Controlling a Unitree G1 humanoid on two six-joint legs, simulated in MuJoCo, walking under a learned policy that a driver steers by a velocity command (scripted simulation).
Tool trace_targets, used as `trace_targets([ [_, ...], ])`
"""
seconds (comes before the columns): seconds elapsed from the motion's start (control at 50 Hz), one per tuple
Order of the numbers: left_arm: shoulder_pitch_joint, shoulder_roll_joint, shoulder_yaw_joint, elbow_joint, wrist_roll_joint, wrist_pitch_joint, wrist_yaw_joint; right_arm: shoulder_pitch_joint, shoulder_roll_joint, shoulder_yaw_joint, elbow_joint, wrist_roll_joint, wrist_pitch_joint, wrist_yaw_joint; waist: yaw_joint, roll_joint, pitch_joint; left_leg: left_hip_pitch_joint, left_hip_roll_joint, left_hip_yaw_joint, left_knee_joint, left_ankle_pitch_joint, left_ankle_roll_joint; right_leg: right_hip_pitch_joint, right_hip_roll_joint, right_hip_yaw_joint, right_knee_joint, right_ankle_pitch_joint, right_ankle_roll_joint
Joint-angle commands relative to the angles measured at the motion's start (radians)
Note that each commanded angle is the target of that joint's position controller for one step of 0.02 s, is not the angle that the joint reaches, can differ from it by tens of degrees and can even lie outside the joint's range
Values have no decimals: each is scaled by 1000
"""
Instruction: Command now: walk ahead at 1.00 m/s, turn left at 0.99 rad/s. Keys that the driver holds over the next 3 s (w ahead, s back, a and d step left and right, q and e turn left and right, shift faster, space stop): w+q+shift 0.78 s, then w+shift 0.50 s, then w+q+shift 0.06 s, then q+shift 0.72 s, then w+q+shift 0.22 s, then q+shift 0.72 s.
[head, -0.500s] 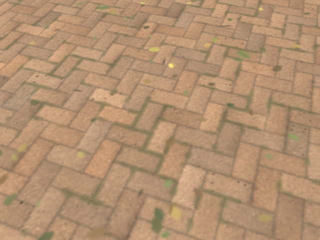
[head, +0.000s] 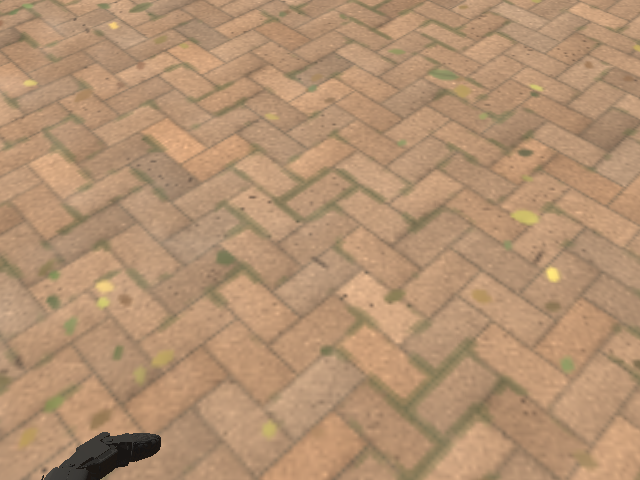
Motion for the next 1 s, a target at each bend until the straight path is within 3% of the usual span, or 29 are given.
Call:
trace_targets([
  [0.02,-35,99,33,-70,24,12,4,-139,-141,-39,-105,17,-31,-35,62,-27,70,-247,198,-328,-309,-1,153,58,10,-85,-261,184,51],
  [0.06,-123,53,22,-102,19,9,-8,-123,-166,-51,-86,25,-20,-47,13,4,56,-341,152,-263,-285,-25,91,219,57,-123,-465,398,60],
  [0.12,-157,108,51,-121,-28,5,-13,-62,-167,-58,-55,41,-16,-51,-20,68,7,-226,181,-343,-222,-142,41,294,77,-62,-591,462,73],
  [0.16,-160,142,67,-124,-44,1,-13,-42,-147,-58,-41,45,-8,-55,-14,99,5,-75,211,-395,-139,-128,20,260,65,-32,-647,381,64],
  [0.18,-113,163,82,-114,-50,-2,-12,-41,-145,-60,-36,40,0,-55,17,118,-18,-22,232,-409,-79,-50,7,291,63,-40,-642,314,50],
  [0.2,29,198,108,-86,-53,-4,-9,-53,-140,-57,-39,27,5,-49,97,125,-97,1,216,-391,65,106,-23,424,68,-62,-617,230,25],
  [0.22,253,221,124,-51,-54,1,1,-84,-98,-37,-61,1,7,-36,219,111,-249,-99,176,-332,345,173,-66,708,3,-40,-542,152,-2],
  [0.24,388,282,127,-30,-8,8,1,66,54,3,-83,12,4,-29,159,-233,-443,-401,64,-223,754,-301,-111,1084,-234,381,-627,-239,-131],
  [0.26,376,305,129,-15,3,15,-22,96,14,24,-128,78,-5,-32,120,-541,-476,-620,134,-149,983,-293,-118,1103,-370,847,-863,-669,-196],
  [0.28,286,213,112,-47,-5,23,-15,-14,-75,6,-116,77,4,-40,156,-361,-304,-687,186,-108,1043,-185,-131,969,-327,748,-907,-670,-170],
  [0.3,256,177,101,-34,-2,35,-7,-112,-121,-5,-125,50,10,-38,167,-194,-189,-684,217,-65,1028,-133,-133,844,-288,546,-890,-467,-145],
  [0.32,245,171,99,-14,12,41,-4,-177,-120,-9,-138,22,11,-35,156,-62,-121,-640,259,-55,981,-99,-127,724,-249,389,-874,-254,-134],
  [0.36,196,113,83,27,15,36,2,-192,-97,-15,-150,33,27,-19,99,-92,-50,-559,323,-69,888,-74,-118,573,-191,183,-891,-57,-128],
  [0.4,189,77,75,63,-8,30,-2,-206,-58,-8,-167,47,48,-12,76,-111,-18,-578,352,-57,855,-83,-112,535,-185,68,-923,23,-128],
  [0.44,181,99,82,82,-10,28,0,-239,-41,0,-185,37,54,-7,59,-75,22,-632,364,-50,823,-10,-121,517,-199,-28,-959,113,-140],
  [0.48,157,124,86,87,4,27,5,-263,-49,2,-192,35,50,1,46,-53,57,-634,361,-35,739,101,-135,488,-184,-144,-1000,182,-137],
  [0.58,225,207,98,126,5,35,11,-427,-47,11,-223,33,29,38,95,9,133,-560,317,106,408,287,-89,569,-155,-365,-1042,438,-94],
  [0.64,252,286,113,134,3,61,16,-393,-120,-22,-220,42,23,45,25,-84,35,-318,165,259,327,197,-45,670,-153,-431,-857,1248,-72],
  [0.68,183,327,127,100,-10,78,16,-59,-226,-79,-142,52,44,36,-163,-149,-137,78,109,246,330,81,13,583,-182,-416,-443,1508,-87],
  [0.7,132,290,117,78,-21,68,18,177,-284,-116,-61,51,57,19,-265,-52,-209,448,136,128,198,155,68,332,-109,-403,-80,1123,-55],
  [0.72,128,93,61,47,10,31,11,152,-324,-117,-39,51,67,6,-156,330,-141,586,237,-123,166,258,138,-3,133,-358,417,-184,-18],
  [0.74,251,69,32,-45,-26,-23,-5,35,-311,-82,-123,11,28,13,-11,377,-421,741,440,-777,-100,-293,357,-266,165,-62,554,-262,-34],
  [0.76,83,186,49,-60,-44,-51,-7,49,-223,-76,-136,8,6,14,-94,142,-349,638,447,-855,-258,-491,275,-285,102,-10,439,-134,-72],
  [0.78,22,174,51,-83,-60,-55,-2,28,-211,-69,-111,-1,-19,19,-38,13,-159,444,438,-813,-310,-450,233,-285,81,-25,315,-82,-78],
  [0.8,54,151,44,-49,-40,-42,8,-39,-176,-56,-107,-4,-38,20,23,-93,-115,289,416,-711,-288,-334,195,-193,23,-16,219,-37,-70],
  [0.84,144,151,52,-2,-13,-2,2,-144,-136,-39,-116,-17,-43,5,107,-48,-37,42,324,-512,-281,-196,169,-48,-26,-19,100,21,-31],
  [0.86,143,147,53,5,-6,13,0,-151,-111,-30,-102,-8,-40,-3,112,-35,-6,-27,299,-431,-295,-138,157,-26,-45,-44,35,29,-12],
  [0.94,-80,55,18,-67,20,23,-7,-74,-87,-18,-43,4,-39,-40,13,0,72,-174,207,-194,-314,103,103,17,-35,-141,-308,367,41],
  [1.0,-185,40,15,-93,1,9,-23,-1,-116,-23,-2,12,-45,-36,-62,21,68,-177,226,-171,-353,60,74,146,22,-185,-526,600,32],
])
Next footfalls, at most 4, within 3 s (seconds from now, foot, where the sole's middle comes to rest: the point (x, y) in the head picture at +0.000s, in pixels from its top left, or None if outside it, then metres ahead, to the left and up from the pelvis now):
0.22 right None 0.43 -0.20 -0.77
0.70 left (226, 396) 0.68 0.21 -0.77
1.16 right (148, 250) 1.11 0.44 -0.77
1.60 left None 1.15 0.87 -0.77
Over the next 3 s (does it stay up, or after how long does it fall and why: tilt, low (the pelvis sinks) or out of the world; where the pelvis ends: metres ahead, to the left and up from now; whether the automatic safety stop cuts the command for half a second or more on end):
stays up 1.09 1.06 0.00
